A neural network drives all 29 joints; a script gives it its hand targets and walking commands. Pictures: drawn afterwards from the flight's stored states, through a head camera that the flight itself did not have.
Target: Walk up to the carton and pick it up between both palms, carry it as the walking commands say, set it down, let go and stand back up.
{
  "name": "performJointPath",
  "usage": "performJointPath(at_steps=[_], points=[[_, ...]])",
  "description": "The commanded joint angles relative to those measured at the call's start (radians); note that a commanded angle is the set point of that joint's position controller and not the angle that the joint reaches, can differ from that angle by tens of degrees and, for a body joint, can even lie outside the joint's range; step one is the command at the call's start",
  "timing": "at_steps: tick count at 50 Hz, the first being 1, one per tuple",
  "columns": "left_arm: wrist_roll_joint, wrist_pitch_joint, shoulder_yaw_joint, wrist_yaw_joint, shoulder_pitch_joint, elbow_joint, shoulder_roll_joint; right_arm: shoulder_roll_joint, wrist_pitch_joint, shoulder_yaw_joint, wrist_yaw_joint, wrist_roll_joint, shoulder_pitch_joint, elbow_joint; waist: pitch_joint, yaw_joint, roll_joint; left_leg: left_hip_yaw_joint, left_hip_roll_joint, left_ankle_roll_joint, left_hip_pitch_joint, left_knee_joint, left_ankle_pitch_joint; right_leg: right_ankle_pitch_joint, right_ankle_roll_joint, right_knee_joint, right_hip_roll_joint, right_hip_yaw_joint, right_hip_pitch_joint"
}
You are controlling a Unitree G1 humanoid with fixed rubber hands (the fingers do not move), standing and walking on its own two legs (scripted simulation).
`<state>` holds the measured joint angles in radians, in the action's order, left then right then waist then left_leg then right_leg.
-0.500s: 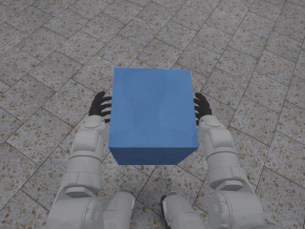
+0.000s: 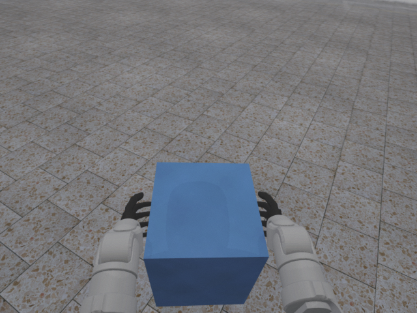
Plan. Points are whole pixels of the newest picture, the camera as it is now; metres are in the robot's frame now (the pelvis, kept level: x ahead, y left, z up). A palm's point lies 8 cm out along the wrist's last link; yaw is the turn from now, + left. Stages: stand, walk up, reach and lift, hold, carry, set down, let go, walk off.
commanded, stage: reach and lift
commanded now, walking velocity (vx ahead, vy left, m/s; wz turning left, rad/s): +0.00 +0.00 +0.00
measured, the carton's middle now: (202, 235) +0.30 +0.01 -0.03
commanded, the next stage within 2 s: hold in 1.16 s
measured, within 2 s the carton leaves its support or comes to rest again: neither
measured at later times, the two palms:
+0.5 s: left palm (139, 224) +0.28 +0.14 +0.03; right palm (282, 230) +0.27 -0.15 +0.03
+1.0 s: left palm (130, 234) +0.26 +0.15 +0.03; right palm (278, 237) +0.26 -0.14 +0.03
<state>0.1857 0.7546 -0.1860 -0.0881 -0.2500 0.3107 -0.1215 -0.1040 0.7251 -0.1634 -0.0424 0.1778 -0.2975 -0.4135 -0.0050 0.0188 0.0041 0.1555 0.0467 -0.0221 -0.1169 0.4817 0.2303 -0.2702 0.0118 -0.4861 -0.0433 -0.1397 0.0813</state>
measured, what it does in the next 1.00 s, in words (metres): stands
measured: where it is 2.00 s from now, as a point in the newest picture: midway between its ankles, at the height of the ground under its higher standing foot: outside the picture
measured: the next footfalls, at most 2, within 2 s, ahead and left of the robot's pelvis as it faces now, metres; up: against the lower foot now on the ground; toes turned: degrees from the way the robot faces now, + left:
none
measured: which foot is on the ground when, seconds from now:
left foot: down 0.00-1.00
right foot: down 0.00-1.00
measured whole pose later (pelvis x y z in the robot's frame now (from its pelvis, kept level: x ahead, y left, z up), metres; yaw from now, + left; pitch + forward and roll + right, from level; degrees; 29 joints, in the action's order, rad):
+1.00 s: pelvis -0.01 +0.01 +0.00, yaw -1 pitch -6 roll +0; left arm 0.19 0.78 -0.16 -0.09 -0.21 0.25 -0.14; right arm -0.13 0.77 -0.20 -0.01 0.21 -0.22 -0.30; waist 0.03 0.00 0.01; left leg 0.13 0.05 -0.01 -0.18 0.52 0.23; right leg -0.26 0.03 -0.51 -0.04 -0.15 0.15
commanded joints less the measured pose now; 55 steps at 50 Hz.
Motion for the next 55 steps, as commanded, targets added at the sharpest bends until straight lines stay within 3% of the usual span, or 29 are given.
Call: performJointPath(at_steps=[1,5,7,20,32,42,55], points=[[-0.306,-0.062,0.631,0.301,-0.767,-0.248,-1.069,-1.080,-0.059,0.611,0.277,-0.312,-0.772,0.303,0.404,-0.017,0.006,-0.068,0.054,-0.001,0.182,-0.053,-0.369,0.371,-0.004,0.096,-0.035,0.046,-0.044],[-0.284,-0.059,0.618,0.291,-0.751,-0.225,-1.028,-1.041,-0.049,0.605,0.270,-0.295,-0.761,0.291,0.352,-0.015,0.032,-0.069,0.052,0.008,0.140,-0.058,-0.258,0.262,-0.003,0.105,-0.032,0.047,-0.002],[-0.282,-0.064,0.621,0.289,-0.777,-0.220,-1.034,-1.019,-0.058,0.603,0.270,-0.294,-0.788,0.307,0.362,-0.020,0.012,-0.071,0.052,0.007,0.125,-0.053,-0.220,0.223,-0.006,0.099,-0.030,0.050,0.015],[-0.285,-0.058,0.631,0.274,-0.760,-0.189,-1.074,-1.024,-0.047,0.595,0.279,-0.305,-0.782,0.280,0.472,-0.033,-0.007,-0.075,0.044,0.000,0.137,-0.033,-0.240,0.228,-0.006,0.075,-0.042,0.060,0.064],[-0.283,-0.040,0.640,0.270,-0.707,-0.204,-1.088,-1.022,-0.031,0.587,0.289,-0.291,-0.736,0.280,0.409,-0.014,-0.026,-0.076,0.043,-0.004,0.143,-0.041,-0.248,0.201,-0.016,0.082,-0.052,0.064,0.099],[-0.302,-0.042,0.666,0.287,-0.722,-0.232,-1.099,-1.039,-0.025,0.599,0.284,-0.282,-0.721,0.304,0.403,-0.033,0.007,-0.074,0.048,0.003,0.136,-0.039,-0.199,0.162,-0.016,0.082,-0.050,0.064,0.105],[-0.296,-0.039,0.659,0.301,-0.712,-0.225,-1.069,-1.058,-0.014,0.618,0.281,-0.287,-0.728,0.307,0.343,-0.008,0.023,-0.093,0.055,0.013,0.116,-0.043,-0.102,0.066,-0.015,0.091,-0.046,0.063,0.128]])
